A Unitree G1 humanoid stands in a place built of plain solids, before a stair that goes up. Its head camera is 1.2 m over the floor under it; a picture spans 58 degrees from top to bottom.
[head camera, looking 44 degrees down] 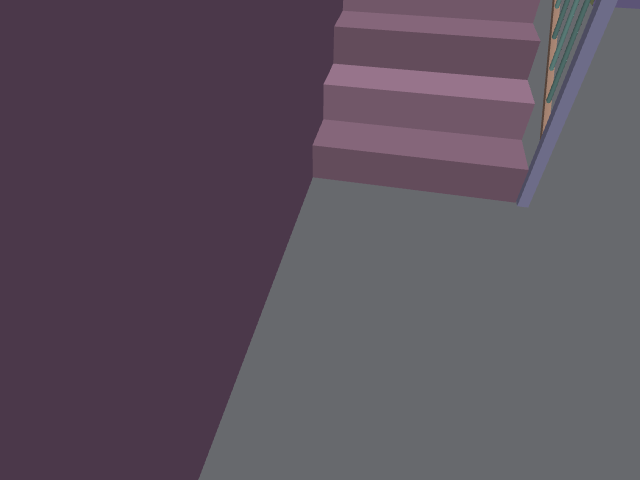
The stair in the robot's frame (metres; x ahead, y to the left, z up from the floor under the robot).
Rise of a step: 0.17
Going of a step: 0.24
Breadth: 0.91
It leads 12 degrees to the right of straight ahead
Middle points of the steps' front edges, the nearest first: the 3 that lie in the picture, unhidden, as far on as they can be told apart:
1.57 -0.41 0.17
1.80 -0.46 0.35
2.04 -0.51 0.52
